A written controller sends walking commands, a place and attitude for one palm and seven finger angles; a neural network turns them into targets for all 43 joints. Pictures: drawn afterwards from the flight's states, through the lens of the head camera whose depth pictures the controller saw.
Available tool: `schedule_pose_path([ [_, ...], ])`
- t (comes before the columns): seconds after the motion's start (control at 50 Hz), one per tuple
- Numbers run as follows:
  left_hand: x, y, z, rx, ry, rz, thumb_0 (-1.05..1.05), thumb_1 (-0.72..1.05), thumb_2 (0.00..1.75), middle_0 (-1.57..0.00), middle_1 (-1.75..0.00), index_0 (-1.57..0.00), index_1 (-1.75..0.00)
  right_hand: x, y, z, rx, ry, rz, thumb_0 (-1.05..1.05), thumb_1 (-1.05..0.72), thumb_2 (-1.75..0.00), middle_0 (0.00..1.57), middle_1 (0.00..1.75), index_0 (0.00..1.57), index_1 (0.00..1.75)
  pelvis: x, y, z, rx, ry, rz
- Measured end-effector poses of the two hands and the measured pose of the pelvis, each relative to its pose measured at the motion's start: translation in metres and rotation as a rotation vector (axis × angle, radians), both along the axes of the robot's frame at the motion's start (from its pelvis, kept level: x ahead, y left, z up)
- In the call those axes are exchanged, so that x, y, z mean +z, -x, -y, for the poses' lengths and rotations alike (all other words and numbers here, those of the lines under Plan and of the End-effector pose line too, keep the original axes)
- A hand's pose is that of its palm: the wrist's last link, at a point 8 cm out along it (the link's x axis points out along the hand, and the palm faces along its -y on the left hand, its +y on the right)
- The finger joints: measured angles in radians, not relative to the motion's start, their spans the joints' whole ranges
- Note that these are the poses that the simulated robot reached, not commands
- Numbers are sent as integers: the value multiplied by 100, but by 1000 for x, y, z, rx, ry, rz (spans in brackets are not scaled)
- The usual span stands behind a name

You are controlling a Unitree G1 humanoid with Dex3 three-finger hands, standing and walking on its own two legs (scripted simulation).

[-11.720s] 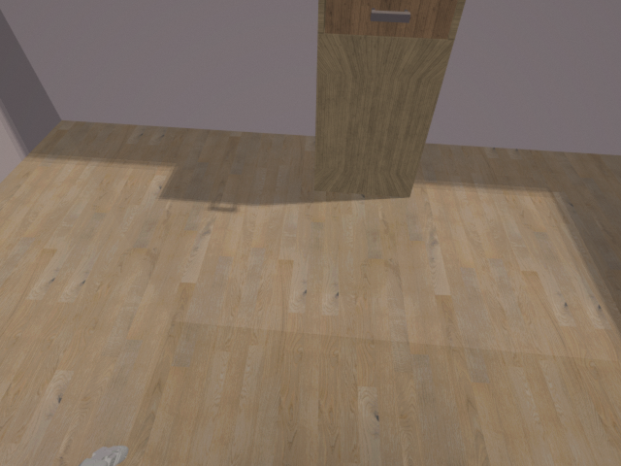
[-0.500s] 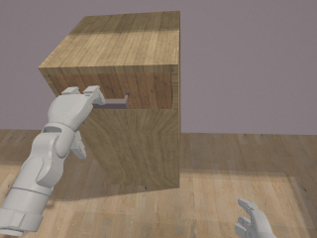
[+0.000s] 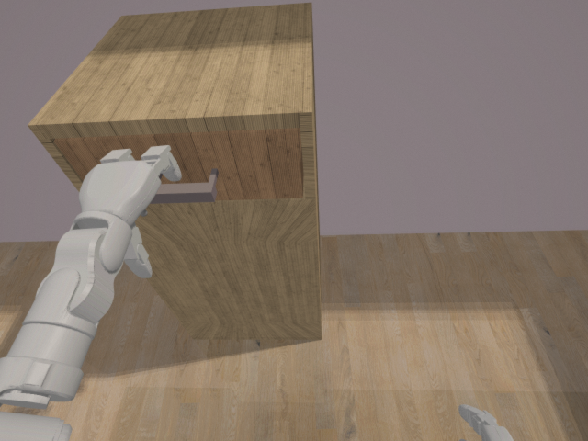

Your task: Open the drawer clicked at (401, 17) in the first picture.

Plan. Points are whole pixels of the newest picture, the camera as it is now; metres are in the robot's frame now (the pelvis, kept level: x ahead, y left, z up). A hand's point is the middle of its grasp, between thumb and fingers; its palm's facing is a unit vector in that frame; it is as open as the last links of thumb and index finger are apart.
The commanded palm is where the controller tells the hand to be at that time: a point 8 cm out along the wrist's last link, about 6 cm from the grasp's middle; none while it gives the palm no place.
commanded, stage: move the hooked fingers above the handle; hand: left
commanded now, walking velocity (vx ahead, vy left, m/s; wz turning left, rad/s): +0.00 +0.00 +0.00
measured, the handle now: (182, 184) +0.51 +0.25 +0.05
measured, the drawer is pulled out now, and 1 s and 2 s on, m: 0.00 0.00 0.00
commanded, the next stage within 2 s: lower the fingers behind the handle in 1.42 s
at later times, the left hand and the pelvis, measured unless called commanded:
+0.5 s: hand (160, 190) +0.43 +0.24 +0.11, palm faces +0.00 -0.04 -1.00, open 13.8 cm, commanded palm +0.41 +0.25 +0.17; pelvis +0.00 +0.00 -0.01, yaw -1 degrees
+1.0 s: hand (164, 179) +0.46 +0.25 +0.10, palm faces -0.01 -0.03 -1.00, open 13.6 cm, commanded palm +0.44 +0.26 +0.16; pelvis +0.00 +0.01 -0.01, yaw -2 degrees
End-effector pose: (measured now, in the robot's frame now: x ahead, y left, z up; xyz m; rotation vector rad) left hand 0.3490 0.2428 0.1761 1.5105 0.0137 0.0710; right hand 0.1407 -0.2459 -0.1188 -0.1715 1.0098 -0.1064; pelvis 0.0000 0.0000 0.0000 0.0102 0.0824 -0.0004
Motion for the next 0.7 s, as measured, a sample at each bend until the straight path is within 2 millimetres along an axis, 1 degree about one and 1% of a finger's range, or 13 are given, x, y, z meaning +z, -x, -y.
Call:
schedule_pose_path([
  [0.08, -3, -11, -2, 17, -10, -10, 0, -49, 30, -32, -120, -32, -120, -1, 2, 0, -13, 2, -6, 1, -91, -90, 20, 30, 20, 29, -1, -1, 0, 0, 1, -10],
  [0.16, -4, -21, -1, 12, -11, -22, 0, -49, 30, -32, -120, -32, -120, -2, 5, 1, -25, 6, -13, 1, -91, -90, 20, 30, 20, 29, -2, -1, 0, 0, 2, -17],
  [0.28, -11, -37, -1, 5, -19, -57, 0, -49, 30, -32, -120, -32, -120, -3, 15, 5, -53, 20, -35, 1, -91, -90, 20, 30, 20, 29, -3, -2, 1, -4, 3, -32],
  [0.44, -12, -53, 3, -17, -21, -38, 0, -49, 30, -32, -120, -32, -120, -8, 39, 14, -96, 34, -97, 1, -91, -90, 20, 30, 20, 29, -6, -3, 0, -11, 5, -55],
  [0.52, -14, -60, -1, 4, -23, -40, 0, -49, 30, -32, -120, -32, -120, -11, 51, 16, -121, 35, -129, 1, -91, -90, 20, 30, 20, 29, -6, -3, 0, -16, 5, -63],
  [0.62, -20, -70, -7, 28, -33, -82, 0, -49, 30, -32, -120, -32, -120, -13, 67, 20, -146, 48, -166, 1, -91, -90, 20, 30, 20, 29, -7, -3, 0, -15, 7, -74],
  [0.7, -23, -79, -8, 12, -37, -98, 0, -49, 30, -32, -120, -32, -120, -13, 79, 22, -165, 64, -192, 1, -91, -90, 20, 30, 20, 29, -8, -2, -1, -14, 10, -87],
])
